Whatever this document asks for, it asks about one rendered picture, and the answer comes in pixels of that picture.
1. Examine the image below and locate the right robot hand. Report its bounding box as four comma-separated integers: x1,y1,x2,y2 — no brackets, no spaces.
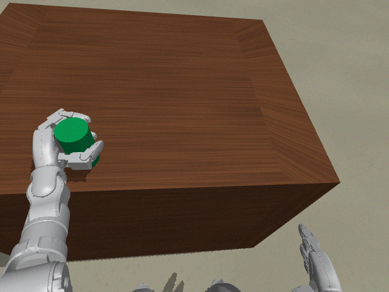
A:
292,223,342,292

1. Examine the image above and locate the left robot hand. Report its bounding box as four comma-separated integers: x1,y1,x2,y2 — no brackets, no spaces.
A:
32,108,104,171

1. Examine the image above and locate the left robot arm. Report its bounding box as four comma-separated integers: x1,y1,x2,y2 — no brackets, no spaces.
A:
0,165,73,292

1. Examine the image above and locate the can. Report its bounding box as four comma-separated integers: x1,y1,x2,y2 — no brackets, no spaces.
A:
54,117,100,167

